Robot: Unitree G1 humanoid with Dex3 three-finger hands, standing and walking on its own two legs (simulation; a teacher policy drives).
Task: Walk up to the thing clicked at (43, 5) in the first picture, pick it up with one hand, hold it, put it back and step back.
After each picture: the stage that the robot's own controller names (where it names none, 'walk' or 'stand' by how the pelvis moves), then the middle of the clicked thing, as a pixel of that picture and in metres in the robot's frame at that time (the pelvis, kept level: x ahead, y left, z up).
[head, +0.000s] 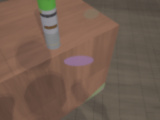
stand; (50, 24) +0.63 +0.15 +0.08
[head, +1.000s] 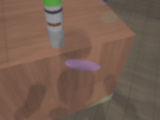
walk; (54, 21) +0.60 +0.14 +0.10
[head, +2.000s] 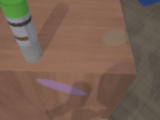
stand; (24, 32) +0.46 +0.24 +0.11
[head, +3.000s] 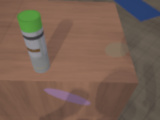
stand; (36, 45) +0.47 +0.19 +0.09
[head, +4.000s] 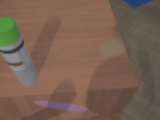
stand; (17, 56) +0.39 +0.21 +0.10
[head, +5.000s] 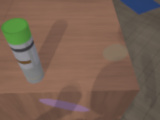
stand; (27, 55) +0.41 +0.21 +0.09
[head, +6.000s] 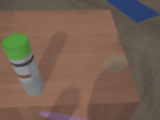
stand; (26, 69) +0.37 +0.20 +0.08
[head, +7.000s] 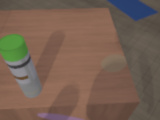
stand; (24, 70) +0.36 +0.21 +0.08
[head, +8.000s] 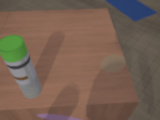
stand; (23, 71) +0.36 +0.21 +0.08
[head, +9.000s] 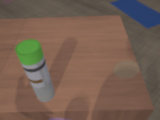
rise first; (38, 74) +0.35 +0.18 +0.08
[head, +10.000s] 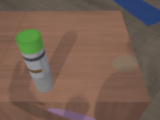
go down; (38, 64) +0.38 +0.18 +0.09
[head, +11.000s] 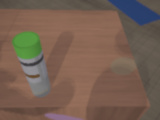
go down; (35, 69) +0.37 +0.17 +0.09
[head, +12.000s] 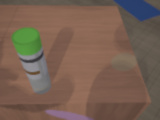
close in; (35, 65) +0.38 +0.17 +0.09
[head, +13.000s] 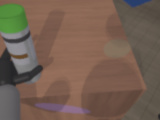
close; (22, 49) +0.40 +0.18 +0.13
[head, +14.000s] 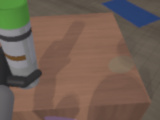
lift; (19, 50) +0.32 +0.16 +0.24
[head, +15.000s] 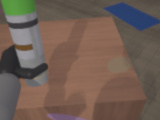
lift; (28, 43) +0.35 +0.15 +0.24
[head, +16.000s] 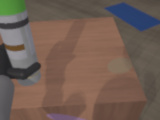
hold; (19, 42) +0.34 +0.17 +0.25
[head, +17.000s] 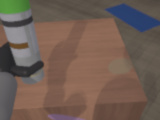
hold; (23, 41) +0.34 +0.17 +0.25
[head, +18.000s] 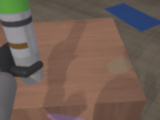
hold; (23, 41) +0.34 +0.17 +0.25
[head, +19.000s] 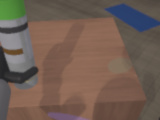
crouch; (17, 46) +0.33 +0.18 +0.24
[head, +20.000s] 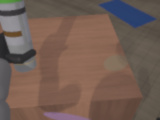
lower; (17, 31) +0.40 +0.19 +0.24
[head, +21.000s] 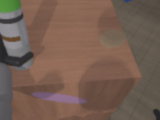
lower; (14, 33) +0.45 +0.19 +0.14
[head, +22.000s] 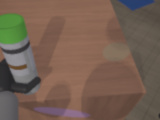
lower; (21, 60) +0.37 +0.18 +0.13
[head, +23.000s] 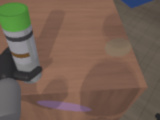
lower; (23, 49) +0.40 +0.18 +0.13
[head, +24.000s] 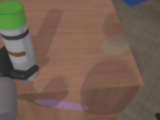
lower; (20, 47) +0.41 +0.19 +0.13
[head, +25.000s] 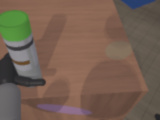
open; (24, 55) +0.38 +0.18 +0.12
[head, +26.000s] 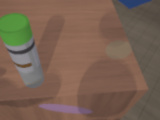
sink last; (25, 57) +0.38 +0.17 +0.12
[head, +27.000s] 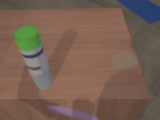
sink last; (36, 62) +0.39 +0.19 +0.10
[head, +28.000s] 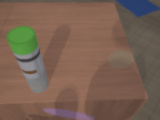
stand; (32, 64) +0.37 +0.18 +0.09
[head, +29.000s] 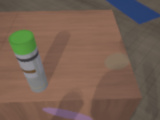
stand; (31, 65) +0.39 +0.20 +0.08
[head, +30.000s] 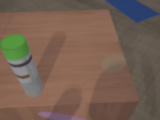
stand; (25, 69) +0.37 +0.21 +0.08
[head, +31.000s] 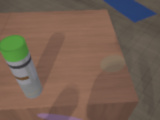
stand; (24, 71) +0.37 +0.21 +0.08
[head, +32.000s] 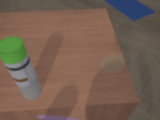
stand; (23, 72) +0.36 +0.21 +0.08
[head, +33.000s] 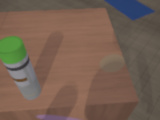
stand; (22, 72) +0.36 +0.21 +0.08
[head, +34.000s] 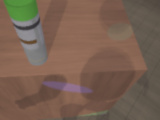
walk; (31, 34) +0.44 +0.16 +0.11
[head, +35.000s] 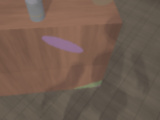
walk; out of the picture +0.68 +0.24 +0.10
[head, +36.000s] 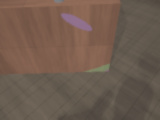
stand; out of the picture +1.03 +0.19 +0.10
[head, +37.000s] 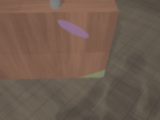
stand; out of the picture +0.97 +0.18 +0.09
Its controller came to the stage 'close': yes
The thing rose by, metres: 0.20
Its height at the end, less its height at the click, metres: +0.00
